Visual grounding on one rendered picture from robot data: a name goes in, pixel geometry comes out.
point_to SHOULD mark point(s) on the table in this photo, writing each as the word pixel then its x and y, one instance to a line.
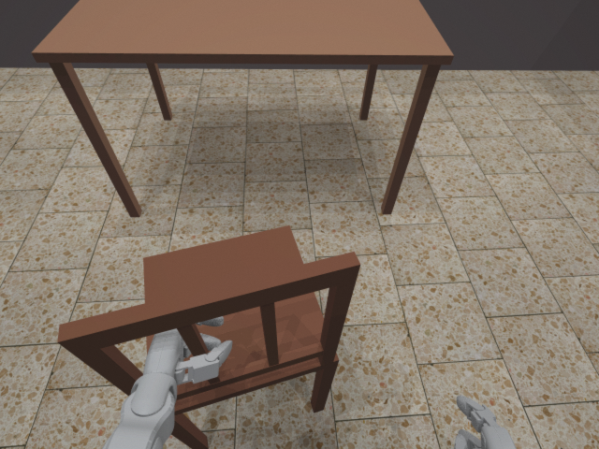
pixel 307 32

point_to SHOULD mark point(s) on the left robot hand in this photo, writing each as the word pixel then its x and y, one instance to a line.
pixel 168 348

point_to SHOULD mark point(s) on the chair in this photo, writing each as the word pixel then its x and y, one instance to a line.
pixel 265 293

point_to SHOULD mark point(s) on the right robot hand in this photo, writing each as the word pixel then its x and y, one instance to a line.
pixel 484 422

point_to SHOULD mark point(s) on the robot left forearm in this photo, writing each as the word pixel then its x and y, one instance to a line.
pixel 147 415

